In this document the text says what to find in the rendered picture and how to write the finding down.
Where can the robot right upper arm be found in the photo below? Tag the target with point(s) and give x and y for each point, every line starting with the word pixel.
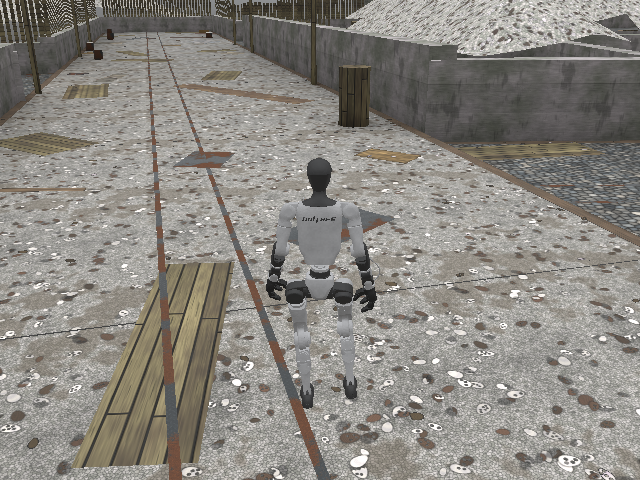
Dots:
pixel 351 212

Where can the robot left forearm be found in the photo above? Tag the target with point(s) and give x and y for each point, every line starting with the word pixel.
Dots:
pixel 276 265

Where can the right robot hand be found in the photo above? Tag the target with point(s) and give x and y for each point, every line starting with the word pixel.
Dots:
pixel 370 296

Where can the left robot hand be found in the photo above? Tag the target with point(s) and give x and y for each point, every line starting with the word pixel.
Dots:
pixel 270 286

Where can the robot head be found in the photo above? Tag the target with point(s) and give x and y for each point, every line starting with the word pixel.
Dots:
pixel 319 174

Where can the robot right forearm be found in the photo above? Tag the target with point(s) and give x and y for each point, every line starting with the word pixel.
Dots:
pixel 365 271

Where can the left robot thigh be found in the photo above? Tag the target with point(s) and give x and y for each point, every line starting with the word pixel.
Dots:
pixel 297 302

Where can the robot left upper arm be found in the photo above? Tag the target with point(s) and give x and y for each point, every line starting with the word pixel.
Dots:
pixel 288 212

